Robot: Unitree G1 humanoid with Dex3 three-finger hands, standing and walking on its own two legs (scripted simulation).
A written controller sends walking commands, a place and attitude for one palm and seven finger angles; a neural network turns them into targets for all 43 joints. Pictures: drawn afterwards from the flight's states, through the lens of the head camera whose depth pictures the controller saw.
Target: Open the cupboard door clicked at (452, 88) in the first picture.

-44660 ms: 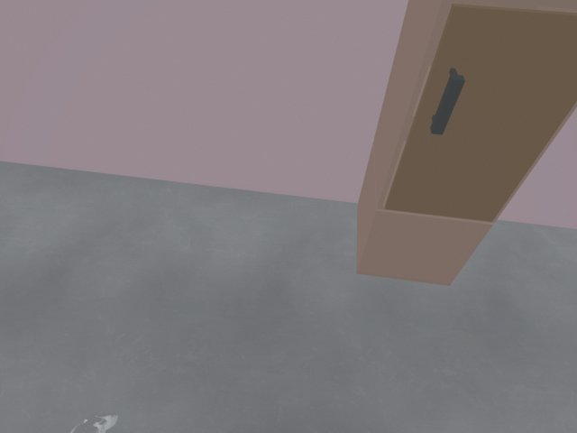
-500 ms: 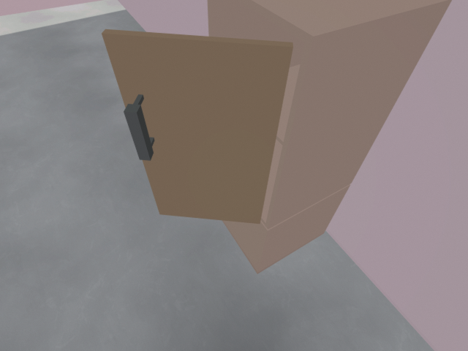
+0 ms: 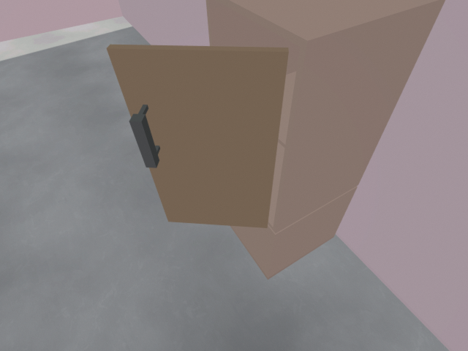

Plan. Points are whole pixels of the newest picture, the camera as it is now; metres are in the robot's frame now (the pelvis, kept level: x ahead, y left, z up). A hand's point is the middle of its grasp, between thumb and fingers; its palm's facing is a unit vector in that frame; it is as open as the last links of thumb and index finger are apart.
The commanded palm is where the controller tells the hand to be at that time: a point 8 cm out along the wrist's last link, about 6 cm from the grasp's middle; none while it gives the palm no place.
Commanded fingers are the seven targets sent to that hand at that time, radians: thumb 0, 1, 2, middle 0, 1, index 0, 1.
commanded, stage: look again from close up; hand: left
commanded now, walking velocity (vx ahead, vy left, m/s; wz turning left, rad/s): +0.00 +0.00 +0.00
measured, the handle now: (148, 136) +0.54 +0.23 +0.06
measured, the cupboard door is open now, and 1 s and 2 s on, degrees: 54 54 54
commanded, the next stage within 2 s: raise the hand with hooked fingers in 0.38 s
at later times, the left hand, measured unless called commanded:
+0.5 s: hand out of the picture +0.01 +0.17 -0.17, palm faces +0.03 -0.98 -0.22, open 7.3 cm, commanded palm +0.11 +0.22 -0.07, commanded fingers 0.00 0.85 0.88 -0.20 -0.33 -0.20 -0.33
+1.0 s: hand (120, 340) +0.15 +0.20 -0.05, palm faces +0.11 -0.99 -0.01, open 9.1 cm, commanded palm +0.16 +0.25 -0.02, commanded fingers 0.00 0.27 0.63 -0.25 -0.70 -0.25 -0.70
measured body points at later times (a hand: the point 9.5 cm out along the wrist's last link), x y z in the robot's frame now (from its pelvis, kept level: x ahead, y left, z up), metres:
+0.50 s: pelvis +0.01 +0.00 +0.00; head +0.02 -0.02 +0.45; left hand +0.01 +0.22 -0.15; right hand -0.01 -0.21 -0.17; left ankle -0.03 +0.10 -0.74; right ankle +0.05 -0.09 -0.74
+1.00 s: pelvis +0.00 -0.01 -0.06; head +0.04 +0.03 +0.39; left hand +0.14 +0.26 -0.04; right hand +0.26 -0.23 -0.07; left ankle -0.03 +0.10 -0.74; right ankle +0.05 -0.09 -0.74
